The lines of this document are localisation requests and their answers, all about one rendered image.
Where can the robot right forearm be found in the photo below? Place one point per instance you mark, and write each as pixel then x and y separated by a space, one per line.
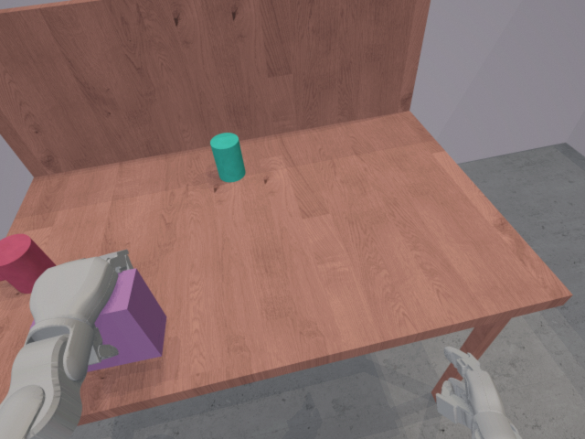
pixel 493 425

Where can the sponge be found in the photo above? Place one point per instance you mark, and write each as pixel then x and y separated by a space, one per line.
pixel 132 321

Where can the robot left forearm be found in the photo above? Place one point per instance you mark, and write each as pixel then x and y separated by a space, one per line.
pixel 43 401

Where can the table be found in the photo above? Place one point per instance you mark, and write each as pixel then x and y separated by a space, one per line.
pixel 352 231

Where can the robot left hand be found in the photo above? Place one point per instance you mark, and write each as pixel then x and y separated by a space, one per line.
pixel 80 290

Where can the robot right hand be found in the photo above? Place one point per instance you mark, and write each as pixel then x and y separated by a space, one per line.
pixel 459 401

